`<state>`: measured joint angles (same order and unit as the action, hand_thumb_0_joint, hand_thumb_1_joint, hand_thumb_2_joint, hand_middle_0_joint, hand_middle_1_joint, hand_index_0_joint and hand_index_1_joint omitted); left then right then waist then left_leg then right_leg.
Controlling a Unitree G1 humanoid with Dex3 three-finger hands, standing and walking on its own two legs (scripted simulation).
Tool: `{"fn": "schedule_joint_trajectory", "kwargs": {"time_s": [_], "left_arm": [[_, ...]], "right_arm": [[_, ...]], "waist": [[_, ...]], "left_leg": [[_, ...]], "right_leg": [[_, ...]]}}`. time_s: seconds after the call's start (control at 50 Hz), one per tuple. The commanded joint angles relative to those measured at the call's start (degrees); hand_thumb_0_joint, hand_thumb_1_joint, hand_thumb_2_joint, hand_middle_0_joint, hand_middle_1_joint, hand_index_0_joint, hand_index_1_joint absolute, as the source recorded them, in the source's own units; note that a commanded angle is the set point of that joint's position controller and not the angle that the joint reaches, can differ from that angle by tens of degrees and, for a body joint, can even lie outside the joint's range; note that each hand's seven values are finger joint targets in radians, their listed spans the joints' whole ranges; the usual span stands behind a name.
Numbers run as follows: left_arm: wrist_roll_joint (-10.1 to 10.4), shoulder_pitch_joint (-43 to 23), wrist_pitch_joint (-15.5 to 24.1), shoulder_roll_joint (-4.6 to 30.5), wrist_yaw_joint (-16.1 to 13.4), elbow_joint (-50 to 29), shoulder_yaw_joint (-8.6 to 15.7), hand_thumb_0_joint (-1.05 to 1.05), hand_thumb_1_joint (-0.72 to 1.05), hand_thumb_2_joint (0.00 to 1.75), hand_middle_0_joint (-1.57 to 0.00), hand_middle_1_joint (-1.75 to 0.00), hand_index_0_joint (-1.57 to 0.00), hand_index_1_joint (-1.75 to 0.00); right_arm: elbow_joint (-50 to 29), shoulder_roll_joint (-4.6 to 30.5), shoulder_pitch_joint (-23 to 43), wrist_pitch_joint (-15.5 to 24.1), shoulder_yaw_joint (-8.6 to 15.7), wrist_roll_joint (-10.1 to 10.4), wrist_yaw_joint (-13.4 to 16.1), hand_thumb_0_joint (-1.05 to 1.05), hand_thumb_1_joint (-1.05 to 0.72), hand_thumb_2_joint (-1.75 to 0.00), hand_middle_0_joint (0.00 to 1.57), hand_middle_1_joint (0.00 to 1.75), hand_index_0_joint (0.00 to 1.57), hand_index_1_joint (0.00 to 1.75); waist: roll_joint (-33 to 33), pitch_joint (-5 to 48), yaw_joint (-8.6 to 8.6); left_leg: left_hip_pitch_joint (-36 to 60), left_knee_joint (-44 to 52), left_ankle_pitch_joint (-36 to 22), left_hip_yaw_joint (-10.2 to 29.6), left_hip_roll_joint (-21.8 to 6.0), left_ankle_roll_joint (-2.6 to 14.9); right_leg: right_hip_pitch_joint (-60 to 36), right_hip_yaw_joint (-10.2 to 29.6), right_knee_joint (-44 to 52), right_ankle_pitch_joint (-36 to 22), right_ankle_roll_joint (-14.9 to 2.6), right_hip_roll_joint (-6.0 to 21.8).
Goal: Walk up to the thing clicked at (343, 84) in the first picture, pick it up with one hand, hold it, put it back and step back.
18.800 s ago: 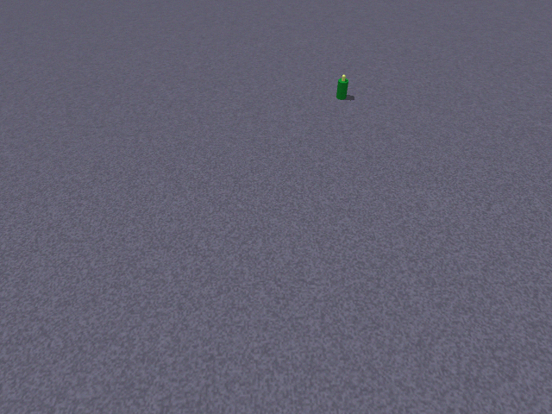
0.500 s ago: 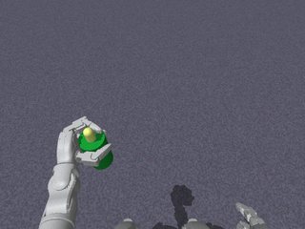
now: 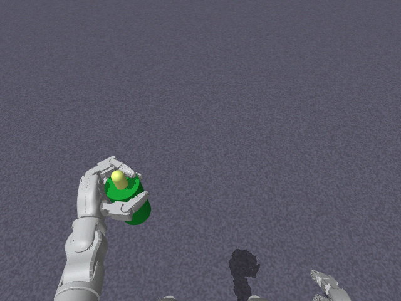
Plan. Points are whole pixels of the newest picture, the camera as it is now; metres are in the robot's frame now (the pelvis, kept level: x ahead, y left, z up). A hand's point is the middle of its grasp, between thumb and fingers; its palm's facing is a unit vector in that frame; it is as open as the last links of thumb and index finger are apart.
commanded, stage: hold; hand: left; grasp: from the side
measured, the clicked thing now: (127, 194) +0.33 +0.17 +0.01
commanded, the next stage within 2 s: none
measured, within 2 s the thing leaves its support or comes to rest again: neither
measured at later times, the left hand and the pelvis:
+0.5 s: hand (124, 185) +0.33 +0.17 +0.05, palm faces +0.09 -1.00 -0.01, open 7.3 cm; pelvis +0.00 +0.00 +0.01, yaw +0 degrees
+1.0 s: hand (123, 188) +0.32 +0.17 +0.05, palm faces +0.09 -1.00 -0.01, open 7.3 cm; pelvis +0.00 +0.00 +0.01, yaw +0 degrees
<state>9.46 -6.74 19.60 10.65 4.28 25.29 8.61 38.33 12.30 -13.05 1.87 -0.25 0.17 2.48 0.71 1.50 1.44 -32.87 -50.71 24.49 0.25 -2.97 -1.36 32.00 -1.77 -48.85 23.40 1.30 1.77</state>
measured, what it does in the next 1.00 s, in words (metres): stands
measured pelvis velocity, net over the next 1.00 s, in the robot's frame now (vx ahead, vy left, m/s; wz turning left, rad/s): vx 0.00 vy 0.00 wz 0.00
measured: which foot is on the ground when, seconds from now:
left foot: down 0.00-1.00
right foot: down 0.00-1.00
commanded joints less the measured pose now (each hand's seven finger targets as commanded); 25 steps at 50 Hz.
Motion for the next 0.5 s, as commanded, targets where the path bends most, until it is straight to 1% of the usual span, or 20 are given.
{"fn": "schedule_joint_trajectory", "kwargs": {"time_s": [0.0,0.02,0.04,0.06,0.08,0.1,0.12,0.14,0.16,0.18,0.2,0.24,0.26,0.34,0.38,0.4,0.42,0.44,0.46,0.48], "left_arm": [[1.74,-19.92,6.38,8.07,0.05,-17.38,2.93,0.0,0.4,1.17,-1.26,-1.35,-1.28,-1.34],[1.77,-19.76,6.49,8.8,-0.18,-17.08,3.98,0.0,0.4,1.17,-1.26,-1.35,-1.28,-1.34],[1.74,-19.52,6.39,8.22,-0.18,-16.56,3.32,0.0,0.39,1.17,-1.27,-1.36,-1.28,-1.35],[1.65,-20.51,6.59,8.47,-0.18,-17.91,3.14,0.0,0.41,1.18,-1.26,-1.36,-1.28,-1.35],[1.42,-19.64,6.65,9.14,-0.27,-17.18,3.94,0.0,0.4,1.18,-1.26,-1.36,-1.28,-1.35],[1.43,-19.59,6.52,8.39,-0.11,-17.85,2.98,0.0,0.41,1.19,-1.26,-1.36,-1.28,-1.35],[1.67,-19.61,6.3,7.64,-0.11,-17.24,2.49,0.0,0.42,1.19,-1.27,-1.37,-1.29,-1.36],[1.73,-20.54,6.44,8.81,-0.06,-18.13,3.38,0.0,0.41,1.2,-1.28,-1.38,-1.3,-1.37],[1.75,-20.41,6.13,8.41,-0.16,-16.96,3.31,0.0,0.42,1.2,-1.27,-1.37,-1.29,-1.36],[1.77,-20.25,6.08,8.55,-0.13,-17.82,3.4,0.0,0.4,1.19,-1.27,-1.37,-1.28,-1.36],[1.93,-20.91,6.05,8.31,-0.23,-17.16,3.51,0.0,0.4,1.2,-1.27,-1.38,-1.29,-1.37],[1.73,-20.7,5.81,7.75,0.0,-15.07,2.9,0.0,0.37,1.2,-1.28,-1.39,-1.3,-1.38],[1.63,-22.17,6.07,8.58,0.05,-16.75,3.18,0.0,0.36,1.2,-1.27,-1.38,-1.29,-1.37],[1.52,-20.89,5.89,8.9,0.16,-14.34,3.94,0.0,0.37,1.21,-1.28,-1.39,-1.3,-1.38],[1.89,-20.84,6.04,7.17,0.37,-14.4,2.58,0.0,0.39,1.21,-1.27,-1.39,-1.29,-1.38],[1.84,-22.1,6.25,7.22,0.58,-14.92,2.1,0.0,0.39,1.21,-1.28,-1.38,-1.3,-1.38],[1.93,-20.47,6.1,8.1,0.38,-14.47,3.42,0.0,0.37,1.2,-1.28,-1.39,-1.3,-1.38],[1.56,-21.58,6.43,8.7,0.49,-15.38,2.96,0.0,0.36,1.2,-1.29,-1.39,-1.31,-1.38],[1.77,-21.07,6.46,8.96,0.37,-15.88,3.75,0.0,0.35,1.19,-1.28,-1.38,-1.3,-1.37],[1.93,-19.91,6.51,8.34,0.4,-15.17,3.51,0.0,0.35,1.19,-1.28,-1.38,-1.3,-1.37]], "right_arm": [[-7.13,7.65,2.07,2.3,2.88,0.09,0.63,0.0,-0.91,-0.9,0.2,0.3,0.2,0.3],[-7.09,7.6,2.2,2.33,2.87,0.04,0.67,0.0,-0.91,-0.9,0.2,0.3,0.2,0.3],[-7.0,7.47,2.16,2.51,2.74,0.17,0.64,0.0,-0.91,-0.9,0.2,0.3,0.2,0.3],[-7.18,7.54,2.44,2.51,2.79,0.1,0.59,0.0,-0.91,-0.9,0.2,0.3,0.2,0.3],[-7.2,7.56,2.56,2.42,2.84,0.11,0.64,0.0,-0.91,-0.9,0.2,0.3,0.2,0.3],[-6.92,7.46,1.92,2.38,2.83,0.02,0.74,0.0,-0.9,-0.9,0.2,0.3,0.2,0.3],[-7.01,7.58,2.03,2.42,2.78,0.1,0.82,0.0,-0.91,-0.9,0.2,0.3,0.2,0.3],[-6.98,7.58,2.4,2.55,2.74,0.11,0.79,0.0,-0.91,-0.9,0.2,0.3,0.2,0.3],[-6.77,7.63,1.98,2.59,2.79,0.21,0.79,0.0,-0.9,-0.9,0.2,0.3,0.2,0.3],[-6.83,7.21,2.14,2.54,2.54,0.14,0.81,0.0,-0.91,-0.9,0.2,0.3,0.2,0.3],[-6.5,7.39,1.9,2.55,2.71,0.15,0.88,0.0,-0.91,-0.9,0.2,0.3,0.2,0.3],[-6.16,7.6,1.88,2.68,2.86,0.11,0.86,0.0,-0.91,-0.9,0.2,0.3,0.2,0.3],[-6.16,7.71,1.65,2.64,2.95,0.06,0.82,0.0,-0.9,-0.9,0.2,0.3,0.2,0.3],[-6.41,7.74,2.01,2.61,3.02,0.17,0.56,0.0,-0.91,-0.9,0.2,0.3,0.2,0.3],[-6.78,7.92,2.4,2.48,3.13,0.21,0.54,0.0,-0.91,-0.9,0.2,0.3,0.2,0.3],[-6.71,7.77,2.41,2.59,3.04,0.19,0.42,0.0,-0.91,-0.9,0.2,0.3,0.2,0.3],[-6.66,7.94,2.18,2.66,3.19,0.31,0.38,0.0,-0.91,-0.9,0.2,0.3,0.2,0.3],[-6.95,7.55,2.89,2.68,2.93,0.2,0.27,0.0,-0.91,-0.9,0.2,0.3,0.2,0.3],[-6.86,7.97,2.27,2.65,3.25,0.28,0.27,0.0,-0.91,-0.9,0.2,0.3,0.2,0.3],[-6.95,7.55,2.47,2.6,2.94,0.26,0.26,0.0,-0.91,-0.9,0.2,0.3,0.2,0.3]], "waist": [[1.13,16.86,0.16],[0.61,17.55,-0.13],[0.72,16.4,0.06],[1.31,17.21,-0.06],[1.56,17.65,-0.26],[1.88,18.99,-0.02],[1.11,17.93,0.25],[1.44,17.48,-0.12],[0.67,18.05,0.37],[1.77,17.46,-0.16],[0.87,18.23,0.32],[0.73,15.71,0.62],[2.0,17.22,0.42],[1.98,16.46,-0.23],[1.04,17.09,0.09],[0.61,15.66,0.44],[0.4,16.51,-0.38],[2.23,15.4,-0.46],[1.9,18.46,-0.47],[1.16,17.11,-0.72]], "left_leg": [[8.38,8.24,-12.6,-0.32,2.25,1.1],[8.38,8.32,-12.15,-0.5,2.34,1.2],[8.79,8.84,-11.54,-0.42,2.25,1.18],[8.96,8.86,-11.46,-0.42,2.29,1.11],[9.13,8.97,-11.54,-0.61,2.4,1.07],[10.29,8.72,-13.46,-0.58,2.34,1.04],[10.28,8.9,-13.73,-0.62,2.37,1.1],[9.9,8.96,-13.67,-0.58,2.37,1.12],[10.54,8.98,-14.32,-0.58,2.31,1.16],[10.43,8.97,-14.75,-0.75,2.43,1.12],[10.99,9.05,-15.06,-0.59,2.32,1.16],[10.41,9.46,-14.65,-0.35,2.08,1.16],[11.46,9.38,-15.55,-0.47,2.17,1.09],[11.03,10.2,-15.39,-0.16,2.04,0.94],[11.68,10.26,-15.06,-0.27,2.05,0.98],[10.92,10.43,-13.66,-0.25,2.15,1.13],[11.08,10.79,-13.81,-0.11,2.08,1.1],[10.38,10.87,-12.52,-0.33,2.28,1.02],[12.26,10.77,-14.19,-0.26,2.15,0.97],[11.05,10.67,-14.33,-0.34,2.23,1.0]], "right_leg": [[-8.12,-0.66,7.77,-14.6,-1.5,-2.0],[-8.91,-0.47,8.15,-14.46,-1.36,-1.87],[-8.49,-0.55,8.19,-13.74,-1.37,-1.9],[-8.66,-0.51,8.24,-13.6,-1.48,-1.91],[-9.02,-0.41,8.4,-13.79,-1.49,-1.83],[-9.68,-0.44,8.34,-15.56,-1.44,-1.86],[-10.1,-0.45,8.53,-16.03,-1.33,-1.83],[-9.82,-0.45,8.72,-15.95,-1.35,-1.9],[-10.16,-0.45,8.77,-16.64,-1.31,-1.82],[-10.27,-0.34,8.95,-17.04,-1.29,-1.76],[-10.88,-0.43,8.93,-17.35,-1.19,-1.79],[-8.99,-0.65,8.79,-16.64,-1.31,-1.95],[-9.57,-0.54,8.92,-17.36,-1.36,-1.88],[-9.99,-0.85,8.83,-16.72,-1.6,-2.02],[-9.87,-0.88,9.25,-16.47,-1.55,-2.06],[-9.62,-0.82,9.59,-15.35,-1.43,-1.96],[-10.54,-0.93,9.44,-15.36,-1.52,-1.97],[-9.81,-0.7,9.71,-14.16,-1.58,-1.92],[-10.82,-0.81,9.48,-15.54,-1.61,-1.97],[-11.21,-0.88,9.54,-15.71,-1.53,-1.98]]}}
